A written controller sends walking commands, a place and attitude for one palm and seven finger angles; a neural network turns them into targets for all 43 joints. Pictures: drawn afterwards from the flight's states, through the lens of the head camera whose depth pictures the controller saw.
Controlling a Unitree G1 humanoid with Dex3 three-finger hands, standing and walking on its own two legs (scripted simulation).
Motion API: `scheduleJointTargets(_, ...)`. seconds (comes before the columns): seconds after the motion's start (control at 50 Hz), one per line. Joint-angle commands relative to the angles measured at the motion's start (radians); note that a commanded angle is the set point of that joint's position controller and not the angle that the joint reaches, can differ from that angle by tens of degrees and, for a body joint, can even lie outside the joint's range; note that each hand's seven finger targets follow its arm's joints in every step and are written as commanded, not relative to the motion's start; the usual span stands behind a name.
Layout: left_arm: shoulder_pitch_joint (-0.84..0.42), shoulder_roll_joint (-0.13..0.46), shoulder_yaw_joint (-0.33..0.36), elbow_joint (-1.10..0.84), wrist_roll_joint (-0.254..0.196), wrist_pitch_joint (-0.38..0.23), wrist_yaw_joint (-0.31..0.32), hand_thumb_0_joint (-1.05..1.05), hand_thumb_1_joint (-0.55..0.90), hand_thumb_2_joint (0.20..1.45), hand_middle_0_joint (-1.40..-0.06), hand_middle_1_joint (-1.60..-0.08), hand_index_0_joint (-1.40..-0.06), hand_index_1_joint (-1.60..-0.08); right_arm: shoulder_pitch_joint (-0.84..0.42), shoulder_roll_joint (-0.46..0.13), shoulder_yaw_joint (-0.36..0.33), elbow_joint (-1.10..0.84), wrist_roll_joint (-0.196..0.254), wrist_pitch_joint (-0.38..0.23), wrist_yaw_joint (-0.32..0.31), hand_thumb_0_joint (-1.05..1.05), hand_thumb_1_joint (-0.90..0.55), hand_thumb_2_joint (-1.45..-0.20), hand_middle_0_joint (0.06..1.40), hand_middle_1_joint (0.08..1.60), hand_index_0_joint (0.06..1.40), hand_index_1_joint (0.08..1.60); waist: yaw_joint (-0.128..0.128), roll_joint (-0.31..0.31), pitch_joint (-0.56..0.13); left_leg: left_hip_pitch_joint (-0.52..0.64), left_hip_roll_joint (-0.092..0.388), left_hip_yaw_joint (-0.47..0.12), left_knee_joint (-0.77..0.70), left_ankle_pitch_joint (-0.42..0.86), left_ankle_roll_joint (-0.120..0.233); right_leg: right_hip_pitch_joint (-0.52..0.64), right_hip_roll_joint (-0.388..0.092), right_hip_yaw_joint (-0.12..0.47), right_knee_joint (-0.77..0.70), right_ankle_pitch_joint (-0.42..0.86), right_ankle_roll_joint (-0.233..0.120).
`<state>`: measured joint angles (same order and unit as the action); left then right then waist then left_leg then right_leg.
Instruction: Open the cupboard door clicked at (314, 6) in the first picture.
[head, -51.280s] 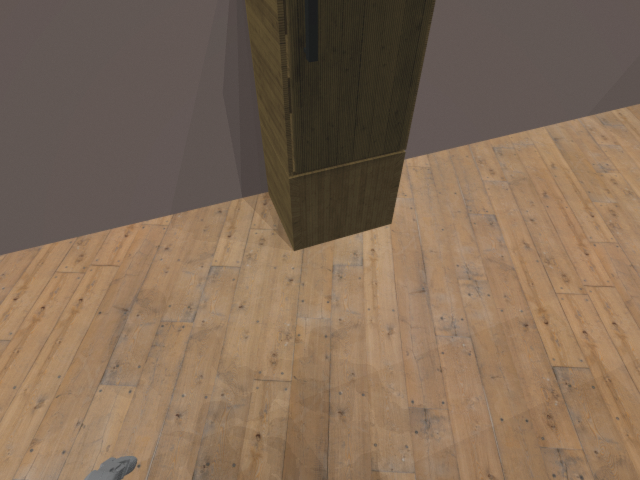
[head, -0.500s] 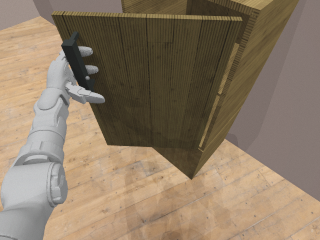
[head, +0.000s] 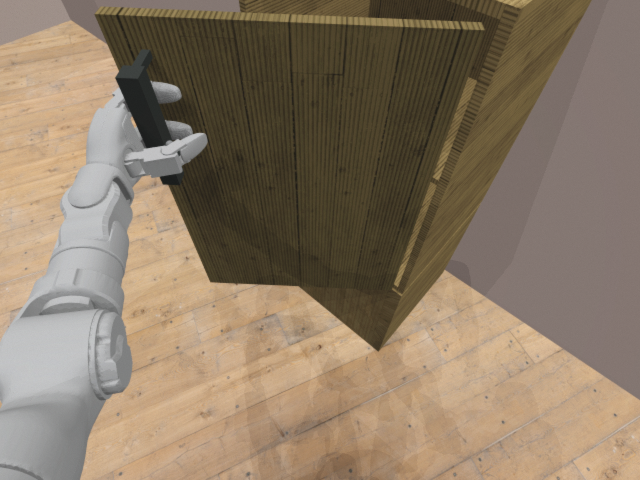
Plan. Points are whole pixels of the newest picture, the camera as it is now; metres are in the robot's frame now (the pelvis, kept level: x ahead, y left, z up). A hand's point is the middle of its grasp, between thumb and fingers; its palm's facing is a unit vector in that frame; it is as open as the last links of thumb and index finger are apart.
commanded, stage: close the thumb around the handle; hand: left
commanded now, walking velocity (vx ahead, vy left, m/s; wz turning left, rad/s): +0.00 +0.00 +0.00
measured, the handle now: (159, 121) +0.53 +0.19 +0.15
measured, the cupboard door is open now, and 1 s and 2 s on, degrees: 39 59 78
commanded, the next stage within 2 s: pull the door open along its arc in 0.26 s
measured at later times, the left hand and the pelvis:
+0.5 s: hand (169, 143) +0.49 +0.17 +0.15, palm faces -0.05 -1.00 +0.00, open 5.6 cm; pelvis +0.00 +0.00 +0.00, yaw -1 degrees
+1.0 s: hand (167, 235) +0.35 +0.15 +0.15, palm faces -0.09 -1.00 +0.00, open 6.3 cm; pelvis +0.02 -0.01 +0.01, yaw -3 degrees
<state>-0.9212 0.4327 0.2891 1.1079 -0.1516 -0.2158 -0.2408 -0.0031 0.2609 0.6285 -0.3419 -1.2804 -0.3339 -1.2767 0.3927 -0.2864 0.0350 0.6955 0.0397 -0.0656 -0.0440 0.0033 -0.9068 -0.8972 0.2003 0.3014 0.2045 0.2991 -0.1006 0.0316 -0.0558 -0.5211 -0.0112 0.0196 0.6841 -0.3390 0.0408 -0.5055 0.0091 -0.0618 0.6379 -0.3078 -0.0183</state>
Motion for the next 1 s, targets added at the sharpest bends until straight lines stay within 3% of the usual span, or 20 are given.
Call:
scheduleJointTargets(0.0, -0.505, 0.215, 0.033, -0.191, -0.010, -0.065, -0.023, 0.000, 0.788, 0.852, -0.392, -1.338, -0.392, -1.338, 0.090, -0.162, -0.055, -0.076, -0.004, -0.026, -0.013, 0.000, -0.900, -0.900, 0.200, 0.300, 0.200, 0.300, -0.033, -0.010, -0.364, 0.254, 0.018, -0.068, -0.063, 0.292, -0.002, 0.077, 0.024, 0.029, -0.063, 0.274, -0.012)
scheduleJointTargets(0.04, -0.511, 0.222, 0.037, -0.198, -0.014, -0.067, -0.032, 0.000, 0.900, 0.900, -0.400, -1.350, -0.400, -1.350, 0.085, -0.161, -0.053, -0.082, -0.003, -0.028, -0.013, 0.000, -0.900, -0.900, 0.200, 0.300, 0.200, 0.300, -0.030, 0.011, -0.371, 0.238, 0.013, -0.060, -0.067, 0.278, -0.002, 0.096, 0.023, 0.037, -0.062, 0.284, -0.011)
scheduleJointTargets(0.12, -0.537, 0.238, 0.034, -0.206, -0.009, -0.073, -0.041, 0.000, 0.900, 0.900, -0.400, -1.350, -0.400, -1.350, 0.084, -0.162, -0.051, -0.084, -0.001, -0.027, -0.016, 0.000, -0.900, -0.900, 0.200, 0.300, 0.200, 0.300, -0.037, 0.058, -0.359, 0.237, 0.012, -0.059, -0.065, 0.261, -0.001, 0.075, 0.022, 0.039, -0.064, 0.265, -0.012)
scheduleJointTargets(0.2, -0.525, 0.239, 0.034, -0.171, -0.015, -0.070, -0.045, 0.000, 0.900, 0.900, -0.400, -1.350, -0.400, -1.350, 0.093, -0.166, -0.050, -0.086, -0.001, -0.026, -0.019, 0.000, -0.900, -0.900, 0.200, 0.300, 0.200, 0.300, -0.046, -0.002, -0.337, 0.204, 0.014, -0.059, -0.067, 0.240, 0.003, 0.080, 0.023, 0.036, -0.068, 0.253, -0.009)
scheduleJointTargets(0.28, -0.532, 0.261, 0.052, -0.163, -0.008, -0.062, -0.045, 0.000, 0.900, 0.900, -0.400, -1.350, -0.400, -1.350, 0.101, -0.167, -0.052, -0.083, -0.002, -0.028, -0.019, 0.000, -0.900, -0.900, 0.200, 0.300, 0.200, 0.300, -0.045, 0.016, -0.364, 0.203, 0.012, -0.056, -0.062, 0.239, 0.003, 0.082, 0.022, 0.044, -0.065, 0.259, -0.007)
scheduleJointTargets(0.3, -0.536, 0.272, 0.059, -0.175, -0.008, -0.067, -0.045, 0.000, 0.900, 0.900, -0.400, -1.350, -0.400, -1.350, 0.108, -0.168, -0.053, -0.083, -0.003, -0.026, -0.020, 0.000, -0.900, -0.900, 0.200, 0.300, 0.200, 0.300, -0.043, -0.003, -0.377, 0.210, 0.014, -0.058, -0.058, 0.271, 0.004, 0.095, 0.022, 0.037, -0.058, 0.282, -0.008)
scheduleJointTargets(0.34, -0.516, 0.248, 0.046, -0.179, -0.011, -0.066, -0.048, 0.000, 0.900, 0.900, -0.400, -1.350, -0.400, -1.350, 0.100, -0.163, -0.053, -0.089, -0.002, -0.026, -0.017, 0.000, -0.900, -0.900, 0.200, 0.300, 0.200, 0.300, -0.036, 0.025, -0.380, 0.219, 0.013, -0.055, -0.058, 0.275, 0.001, 0.090, 0.023, 0.039, -0.057, 0.288, -0.008)
scheduleJointTargets(0.36, -0.490, 0.292, 0.085, -0.166, -0.009, -0.065, -0.050, 0.000, 0.900, 0.900, -0.400, -1.350, -0.400, -1.350, 0.103, -0.168, -0.053, -0.089, -0.003, -0.025, -0.017, 0.000, -0.900, -0.900, 0.200, 0.300, 0.200, 0.300, -0.024, 0.016, -0.384, 0.213, 0.013, -0.055, -0.058, 0.271, 0.000, 0.099, 0.023, 0.041, -0.057, 0.286, -0.008)
scheduleJointTargets(0.44, -0.400, 0.280, 0.086, -0.235, -0.016, -0.070, -0.057, 0.000, 0.900, 0.900, -0.400, -1.350, -0.400, -1.350, 0.083, -0.160, -0.052, -0.119, -0.001, -0.019, -0.014, 0.000, -0.900, -0.900, 0.200, 0.300, 0.200, 0.300, 0.007, 0.051, -0.415, 0.245, 0.015, -0.053, -0.058, 0.340, -0.004, 0.129, 0.024, 0.035, -0.045, 0.333, -0.013)
scheduleJointTargets(0.52, -0.266, 0.270, 0.094, -0.341, -0.038, -0.059, -0.062, 0.000, 0.900, 0.900, -0.400, -1.350, -0.400, -1.350, 0.056, -0.158, -0.055, -0.156, 0.004, -0.013, -0.009, 0.000, -0.900, -0.900, 0.200, 0.300, 0.200, 0.300, 0.037, 0.035, -0.431, 0.264, 0.020, -0.046, -0.064, 0.398, -0.003, 0.171, 0.026, 0.033, -0.043, 0.379, -0.014)
scheduleJointTargets(0.56, -0.180, 0.246, 0.089, -0.385, -0.049, -0.042, -0.065, 0.000, 0.900, 0.900, -0.400, -1.350, -0.400, -1.350, 0.037, -0.155, -0.056, -0.175, 0.009, -0.012, -0.007, 0.000, -0.900, -0.900, 0.200, 0.300, 0.200, 0.300, 0.049, -0.004, -0.408, 0.255, 0.023, -0.039, -0.075, 0.409, 0.000, 0.196, 0.026, 0.033, -0.049, 0.396, -0.013)
scheduleJointTargets(0.64, -0.015, 0.226, 0.100, -0.570, -0.076, -0.004, -0.067, 0.000, 0.900, 0.900, -0.400, -1.350, -0.400, -1.350, -0.011, -0.144, -0.061, -0.214, 0.018, -0.011, -0.001, 0.000, -0.900, -0.900, 0.200, 0.300, 0.200, 0.300, 0.086, 0.021, -0.415, 0.300, 0.026, -0.027, -0.086, 0.515, 0.002, 0.257, 0.021, 0.039, -0.053, 0.474, -0.011)
scheduleJointTargets(0.7, 0.153, 0.206, 0.109, -0.709, -0.098, 0.034, -0.064, 0.000, 0.900, 0.900, -0.400, -1.350, -0.400, -1.350, -0.048, -0.134, -0.062, -0.245, 0.022, -0.013, 0.004, 0.000, -0.900, -0.900, 0.200, 0.300, 0.200, 0.300, 0.115, 0.003, -0.412, 0.306, 0.025, -0.011, -0.095, 0.557, 0.005, 0.321, 0.014, 0.040, -0.060, 0.528, -0.010)
scheduleJointTargets(0.78, 0.386, 0.183, 0.142, -0.900, -0.122, 0.098, -0.059, 0.000, 0.900, 0.900, -0.400, -1.350, -0.400, -1.350, -0.122, -0.116, -0.056, -0.285, 0.028, -0.019, 0.009, 0.000, -0.900, -0.900, 0.200, 0.300, 0.200, 0.300, 0.146, -0.031, -0.354, 0.291, 0.021, 0.004, -0.130, 0.541, 0.003, 0.383, 0.006, 0.041, -0.067, 0.588, -0.006)
scheduleJointTargets(0.8, 0.454, 0.201, 0.163, -0.932, -0.126, 0.112, -0.055, 0.000, 0.900, 0.900, -0.400, -1.350, -0.400, -1.350, -0.138, -0.116, -0.056, -0.296, 0.028, -0.018, 0.005, 0.000, -0.900, -0.900, 0.200, 0.300, 0.200, 0.300, 0.156, -0.036, -0.342, 0.292, 0.019, 0.008, -0.133, 0.547, 0.004, 0.403, 0.002, 0.039, -0.069, 0.597, -0.006)
scheduleJointTargets(0.88, 0.642, 0.127, 0.147, -1.149, -0.141, 0.175, -0.039, 0.000, 0.900, 0.900, -0.400, -1.350, -0.400, -1.350, -0.215, -0.087, -0.045, -0.329, 0.033, -0.026, 0.010, 0.000, -0.900, -0.900, 0.200, 0.300, 0.200, 0.300, 0.173, 0.007, -0.306, 0.329, 0.020, 0.011, -0.156, 0.567, -0.008, 0.408, -0.001, 0.033, -0.080, 0.606, -0.006)
scheduleJointTargets(0.92, 0.710, 0.092, 0.164, -1.225, -0.155, 0.212, 0.019, 0.000, 0.900, 0.900, -0.400, -1.350, -0.400, -1.350, -0.249, -0.071, -0.041, -0.332, 0.033, -0.026, 0.011, 0.000, -0.900, -0.900, 0.200, 0.300, 0.200, 0.300, 0.184, -0.017, -0.266, 0.323, 0.017, 0.011, -0.165, 0.536, -0.013, 0.401, 0.001, 0.026, -0.094, 0.586, -0.004)
scheduleJointTargets(0.98, 0.775, 0.008, 0.131, -1.337, -0.142, 0.271, 0.124, 0.000, 0.900, 0.900, -0.400, -1.350, -0.400, -1.350, -0.286, -0.056, -0.039, -0.324, 0.027, -0.018, 0.014, 0.000, -0.900, -0.900, 0.200, 0.300, 0.200, 0.300, 0.179, -0.032, -0.210, 0.319, 0.015, 0.007, -0.182, 0.450, -0.022, 0.373, 0.007, 0.013, -0.114, 0.497, -0.005)
